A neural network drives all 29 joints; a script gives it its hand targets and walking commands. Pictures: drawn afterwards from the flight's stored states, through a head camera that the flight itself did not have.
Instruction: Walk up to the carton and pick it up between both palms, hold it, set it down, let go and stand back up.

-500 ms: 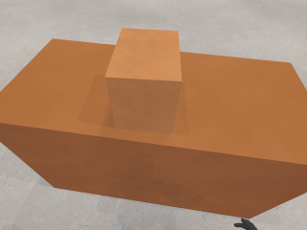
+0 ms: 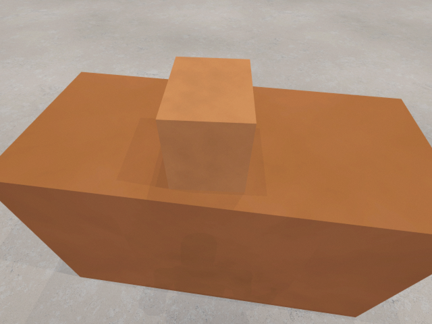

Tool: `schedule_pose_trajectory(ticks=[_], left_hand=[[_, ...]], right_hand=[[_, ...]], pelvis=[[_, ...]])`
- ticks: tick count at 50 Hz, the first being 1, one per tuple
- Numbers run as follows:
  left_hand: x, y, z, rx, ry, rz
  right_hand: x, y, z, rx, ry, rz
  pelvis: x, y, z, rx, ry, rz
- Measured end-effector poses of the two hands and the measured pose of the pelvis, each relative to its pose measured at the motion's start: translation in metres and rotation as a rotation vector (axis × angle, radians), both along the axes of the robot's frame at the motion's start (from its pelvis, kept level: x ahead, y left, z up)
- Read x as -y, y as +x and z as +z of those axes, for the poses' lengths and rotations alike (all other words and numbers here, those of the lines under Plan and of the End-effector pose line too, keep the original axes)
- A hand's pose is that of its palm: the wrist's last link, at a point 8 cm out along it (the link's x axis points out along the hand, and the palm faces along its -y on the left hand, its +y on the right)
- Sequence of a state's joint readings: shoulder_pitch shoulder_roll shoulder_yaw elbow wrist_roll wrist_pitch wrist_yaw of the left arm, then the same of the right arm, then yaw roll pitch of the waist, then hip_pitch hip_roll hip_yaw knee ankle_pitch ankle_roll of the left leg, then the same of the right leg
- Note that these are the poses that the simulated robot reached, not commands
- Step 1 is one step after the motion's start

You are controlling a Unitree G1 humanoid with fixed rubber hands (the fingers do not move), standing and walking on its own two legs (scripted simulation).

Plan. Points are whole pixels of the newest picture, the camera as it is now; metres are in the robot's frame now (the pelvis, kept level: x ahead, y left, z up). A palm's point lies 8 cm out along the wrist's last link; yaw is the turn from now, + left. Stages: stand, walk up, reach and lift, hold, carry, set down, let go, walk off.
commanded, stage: walk up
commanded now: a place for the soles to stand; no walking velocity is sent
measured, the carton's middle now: (209, 123) +0.57 +0.02 +0.06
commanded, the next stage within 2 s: none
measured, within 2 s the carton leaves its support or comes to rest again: neither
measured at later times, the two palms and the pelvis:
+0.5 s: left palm out of the picture +0.14 +0.38 -0.12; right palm out of the picture +0.11 -0.15 -0.12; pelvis +0.06 +0.11 -0.01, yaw -6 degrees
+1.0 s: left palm (78, 277) +0.25 +0.30 -0.10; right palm out of the picture +0.09 -0.19 -0.10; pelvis +0.07 +0.09 +0.00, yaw -14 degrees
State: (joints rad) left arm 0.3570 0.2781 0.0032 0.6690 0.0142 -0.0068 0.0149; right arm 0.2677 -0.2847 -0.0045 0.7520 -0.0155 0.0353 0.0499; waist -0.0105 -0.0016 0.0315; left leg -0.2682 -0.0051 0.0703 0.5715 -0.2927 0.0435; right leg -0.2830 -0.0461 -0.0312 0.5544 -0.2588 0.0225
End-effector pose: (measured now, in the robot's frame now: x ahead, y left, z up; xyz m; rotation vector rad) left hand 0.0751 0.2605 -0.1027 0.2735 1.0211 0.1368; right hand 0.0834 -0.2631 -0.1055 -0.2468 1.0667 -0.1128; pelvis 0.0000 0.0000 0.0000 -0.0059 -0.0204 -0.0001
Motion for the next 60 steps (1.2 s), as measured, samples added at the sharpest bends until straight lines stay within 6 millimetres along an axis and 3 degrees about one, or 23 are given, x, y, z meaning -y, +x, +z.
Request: schedule_pose_trajectory(ticks=[5,11,14,18,22,26,31,35,48,60], left_hand=[[-0.024,-0.035,-0.004,-0.097,0.073,0.038],[-0.074,-0.075,-0.009,-0.245,0.113,0.112],[-0.102,-0.068,-0.025,-0.273,0.098,0.106],[-0.121,-0.025,-0.039,-0.232,0.069,0.073],[-0.12,0.032,-0.031,-0.142,0.043,0.0],[-0.113,0.078,-0.02,-0.083,0.029,-0.08],[-0.1,0.125,-0.011,-0.034,0.033,-0.169],[-0.083,0.15,-0.007,0.017,0.027,-0.217],[-0.041,0.18,-0.001,0.069,-0.07,-0.268],[-0.045,0.154,0.002,0.008,-0.036,-0.256]], right_hand=[[-0.002,0.001,-0.004,-0.05,-0.028,0.045],[-0.037,0.027,-0.003,-0.042,-0.033,0.072],[-0.062,0.04,-0.008,0.012,-0.034,0.053],[-0.091,0.034,-0.017,0.015,-0.036,-0.011],[-0.11,0.026,-0.015,-0.001,-0.023,-0.08],[-0.116,0.024,-0.012,0.003,-0.025,-0.116],[-0.107,0.015,-0.015,-0.003,-0.034,-0.162],[-0.092,0.006,-0.022,-0.024,-0.026,-0.194],[-0.077,0.006,0.005,0.05,-0.043,-0.239],[-0.068,-0.003,0.003,0.054,-0.029,-0.247]], pelvis=[[-0.012,0.006,-0.004,-0.013,-0.017,0.002],[-0.048,0.018,-0.007,0.001,-0.038,0.003],[-0.072,0.028,-0.019,0.015,-0.029,-0.012],[-0.094,0.039,-0.027,0.039,-0.004,-0.052],[-0.104,0.05,-0.019,0.038,-0.004,-0.079],[-0.11,0.058,-0.013,0.024,-0.006,-0.112],[-0.108,0.062,-0.013,0.016,-0.001,-0.159],[-0.101,0.062,-0.016,0.017,-0.023,-0.187],[-0.089,0.072,-0.004,0.013,0.015,-0.233],[-0.082,0.065,-0.001,0.006,0.02,-0.253]])
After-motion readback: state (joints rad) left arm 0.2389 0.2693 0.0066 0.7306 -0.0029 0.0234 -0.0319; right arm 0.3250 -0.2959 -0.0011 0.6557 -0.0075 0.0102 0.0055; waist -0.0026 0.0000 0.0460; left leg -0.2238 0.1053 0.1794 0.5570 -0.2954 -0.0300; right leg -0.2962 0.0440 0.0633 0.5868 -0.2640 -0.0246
